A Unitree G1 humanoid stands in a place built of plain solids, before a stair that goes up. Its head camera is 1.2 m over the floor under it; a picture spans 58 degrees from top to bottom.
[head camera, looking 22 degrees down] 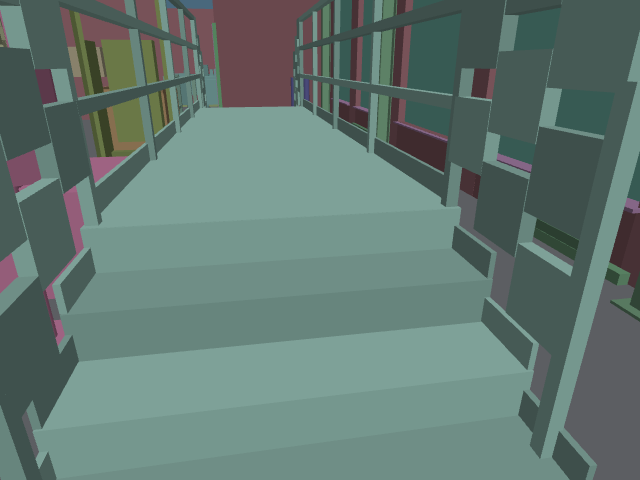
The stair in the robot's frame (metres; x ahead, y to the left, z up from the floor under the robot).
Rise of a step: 0.17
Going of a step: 0.28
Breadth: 1.40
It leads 10 degrees to the left of straight ahead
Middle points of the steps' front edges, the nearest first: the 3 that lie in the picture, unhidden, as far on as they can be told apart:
0.95 0.04 0.34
1.23 0.09 0.51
1.50 0.13 0.68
